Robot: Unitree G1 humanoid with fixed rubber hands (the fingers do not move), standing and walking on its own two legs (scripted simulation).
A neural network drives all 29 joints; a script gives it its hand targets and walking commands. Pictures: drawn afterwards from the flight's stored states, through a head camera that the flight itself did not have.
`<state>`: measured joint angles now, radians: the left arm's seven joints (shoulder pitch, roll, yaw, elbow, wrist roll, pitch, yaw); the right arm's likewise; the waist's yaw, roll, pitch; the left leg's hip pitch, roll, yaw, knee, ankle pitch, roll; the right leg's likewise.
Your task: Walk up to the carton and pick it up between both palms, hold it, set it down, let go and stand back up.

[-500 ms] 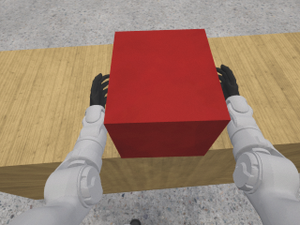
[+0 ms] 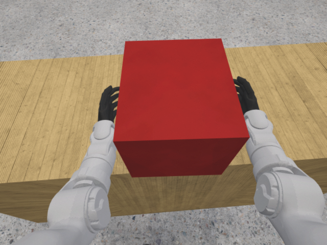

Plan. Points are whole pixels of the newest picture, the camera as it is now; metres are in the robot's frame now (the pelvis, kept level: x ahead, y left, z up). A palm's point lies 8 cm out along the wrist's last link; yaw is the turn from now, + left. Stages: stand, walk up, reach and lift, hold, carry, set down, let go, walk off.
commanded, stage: reach and lift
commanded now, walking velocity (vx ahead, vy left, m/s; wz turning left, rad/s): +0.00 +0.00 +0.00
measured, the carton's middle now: (175, 110) +0.47 +0.06 +0.02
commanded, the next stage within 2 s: none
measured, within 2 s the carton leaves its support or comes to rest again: neither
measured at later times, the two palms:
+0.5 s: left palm (101, 112) +0.38 +0.22 +0.09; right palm (253, 102) +0.45 -0.13 +0.11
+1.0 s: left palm (93, 101) +0.37 +0.22 +0.14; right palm (265, 94) +0.42 -0.13 +0.16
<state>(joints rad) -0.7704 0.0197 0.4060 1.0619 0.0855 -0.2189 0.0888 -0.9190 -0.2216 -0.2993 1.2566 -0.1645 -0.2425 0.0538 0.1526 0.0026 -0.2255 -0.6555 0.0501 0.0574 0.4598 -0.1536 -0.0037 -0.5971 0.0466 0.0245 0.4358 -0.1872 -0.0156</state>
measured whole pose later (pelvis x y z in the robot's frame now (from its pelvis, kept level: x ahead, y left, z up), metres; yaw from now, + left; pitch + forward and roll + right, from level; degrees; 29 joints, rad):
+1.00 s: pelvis -0.02 +0.01 +0.01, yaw +1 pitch +9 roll -1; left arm -0.79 0.11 0.21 0.93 0.03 0.13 0.13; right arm -0.95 -0.22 -0.13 1.17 0.06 0.05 -0.01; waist 0.09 0.00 -0.22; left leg -0.46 0.03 0.06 0.45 -0.15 0.01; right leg -0.40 0.03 0.02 0.43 -0.19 0.00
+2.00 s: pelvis -0.02 +0.01 +0.01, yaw +1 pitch +2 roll -1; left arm -0.77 0.10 0.29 0.54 0.03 0.56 0.10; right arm -0.94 -0.22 -0.08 0.90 0.20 0.37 -0.08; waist 0.01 0.00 -0.19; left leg -0.32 0.02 0.06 0.42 -0.14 0.02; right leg -0.25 0.02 0.02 0.40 -0.18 0.00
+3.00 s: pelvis -0.02 +0.01 +0.01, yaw +1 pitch +1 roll -1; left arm -0.70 0.10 0.29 0.34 0.06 0.72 0.07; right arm -0.91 -0.22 -0.03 0.74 0.27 0.52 -0.14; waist -0.04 0.00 -0.20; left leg -0.27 0.02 0.06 0.41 -0.15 0.01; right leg -0.21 0.02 0.02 0.38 -0.19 0.00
